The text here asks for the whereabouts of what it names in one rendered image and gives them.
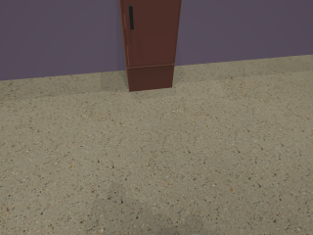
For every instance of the cupboard door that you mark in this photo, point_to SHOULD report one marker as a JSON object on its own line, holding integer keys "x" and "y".
{"x": 152, "y": 41}

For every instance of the handle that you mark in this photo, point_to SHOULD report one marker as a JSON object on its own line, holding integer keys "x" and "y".
{"x": 131, "y": 16}

